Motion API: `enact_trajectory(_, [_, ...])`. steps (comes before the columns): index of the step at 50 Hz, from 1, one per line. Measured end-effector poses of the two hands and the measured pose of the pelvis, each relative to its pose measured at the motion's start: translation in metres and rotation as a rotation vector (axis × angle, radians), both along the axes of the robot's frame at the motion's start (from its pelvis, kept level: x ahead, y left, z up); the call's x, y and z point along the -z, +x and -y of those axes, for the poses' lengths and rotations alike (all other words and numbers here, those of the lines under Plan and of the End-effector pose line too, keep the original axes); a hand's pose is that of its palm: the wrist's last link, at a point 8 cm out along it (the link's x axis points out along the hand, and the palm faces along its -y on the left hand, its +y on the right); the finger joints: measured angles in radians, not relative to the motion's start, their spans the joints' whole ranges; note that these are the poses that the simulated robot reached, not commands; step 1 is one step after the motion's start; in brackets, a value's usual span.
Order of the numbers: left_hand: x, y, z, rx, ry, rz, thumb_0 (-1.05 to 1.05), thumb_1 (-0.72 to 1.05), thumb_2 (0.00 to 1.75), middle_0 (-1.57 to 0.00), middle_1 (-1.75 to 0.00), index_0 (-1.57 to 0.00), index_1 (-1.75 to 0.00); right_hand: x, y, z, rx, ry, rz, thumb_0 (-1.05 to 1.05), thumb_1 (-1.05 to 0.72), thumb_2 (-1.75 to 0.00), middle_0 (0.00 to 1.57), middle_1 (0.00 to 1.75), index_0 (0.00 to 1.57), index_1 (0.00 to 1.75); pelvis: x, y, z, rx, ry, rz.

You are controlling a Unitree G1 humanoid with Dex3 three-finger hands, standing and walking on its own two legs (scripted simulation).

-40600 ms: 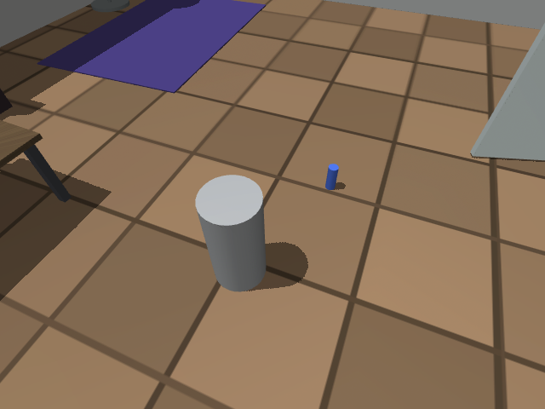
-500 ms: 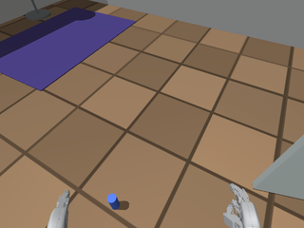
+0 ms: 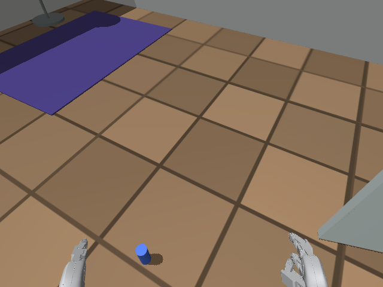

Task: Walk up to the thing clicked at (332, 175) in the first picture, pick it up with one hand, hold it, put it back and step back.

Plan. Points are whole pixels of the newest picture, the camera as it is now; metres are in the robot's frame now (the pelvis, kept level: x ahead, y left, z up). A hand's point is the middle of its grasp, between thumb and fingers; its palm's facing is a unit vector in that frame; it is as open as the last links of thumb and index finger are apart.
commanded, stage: home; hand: left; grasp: from the side
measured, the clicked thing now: (143, 254) +0.39 +0.22 -0.66
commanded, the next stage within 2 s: stand in 0.14 s
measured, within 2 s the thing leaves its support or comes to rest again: neither
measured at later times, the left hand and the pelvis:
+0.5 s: hand (105, 282) +0.17 +0.18 -0.06, palm faces +0.11 -0.95 -0.29, open 14.1 cm; pelvis +0.00 +0.00 +0.00, yaw +0 degrees
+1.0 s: hand out of the picture +0.07 +0.26 -0.12, palm faces +0.00 -0.93 -0.36, open 7.4 cm; pelvis +0.00 +0.01 +0.03, yaw +1 degrees
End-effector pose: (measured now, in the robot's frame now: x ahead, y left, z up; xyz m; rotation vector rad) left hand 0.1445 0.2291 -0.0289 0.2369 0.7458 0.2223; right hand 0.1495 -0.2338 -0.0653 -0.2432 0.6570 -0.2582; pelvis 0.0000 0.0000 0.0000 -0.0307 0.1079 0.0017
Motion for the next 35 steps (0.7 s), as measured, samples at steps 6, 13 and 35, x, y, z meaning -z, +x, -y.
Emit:
enact_trajectory(6, [0.000, 0.000, -0.002, 0.001, 0.001, 0.002, -0.01, -0.55, 0.04, -0.05, -0.06, -0.05, -0.05, 0.000, -0.001, -0.003, -0.004, 0.001, 0.001, 0.01, -0.90, -0.90, 0.21, 0.30, 0.20, 0.30, 0.000, -0.001, -0.002, 0.001, 0.000, 0.001])
enact_trajectory(13, [-0.001, 0.000, -0.002, 0.003, 0.005, 0.007, -0.01, -0.55, 0.05, -0.05, -0.06, -0.05, -0.05, 0.000, 0.000, -0.004, -0.011, 0.006, 0.003, 0.01, -0.90, -0.90, 0.21, 0.30, 0.20, 0.30, 0.000, -0.001, -0.002, 0.001, 0.000, 0.001])
enact_trajectory(35, [0.032, -0.004, -0.025, 0.112, 0.051, -0.093, 0.00, 0.58, 0.82, -0.20, -0.29, -0.20, -0.29, 0.020, -0.014, 0.024, -0.144, -0.041, -0.291, 0.01, -0.90, -0.90, 0.21, 0.30, 0.21, 0.30, -0.009, -0.003, 0.003, -0.007, 0.033, 0.069])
